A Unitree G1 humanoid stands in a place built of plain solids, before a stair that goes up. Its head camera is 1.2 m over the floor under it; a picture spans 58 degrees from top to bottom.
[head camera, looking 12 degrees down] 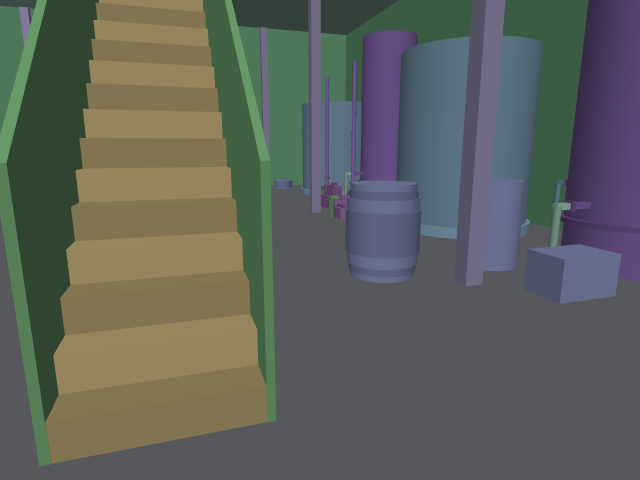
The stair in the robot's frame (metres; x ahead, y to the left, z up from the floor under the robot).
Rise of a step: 0.18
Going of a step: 0.20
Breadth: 0.93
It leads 18 degrees to the left of straight ahead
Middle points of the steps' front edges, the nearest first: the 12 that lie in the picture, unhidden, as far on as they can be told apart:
1.59 0.64 0.18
1.79 0.70 0.36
1.98 0.76 0.54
2.17 0.83 0.72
2.37 0.89 0.90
2.56 0.95 1.08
2.75 1.01 1.26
2.94 1.08 1.44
3.14 1.14 1.62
3.33 1.20 1.80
3.52 1.26 1.98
3.72 1.33 2.16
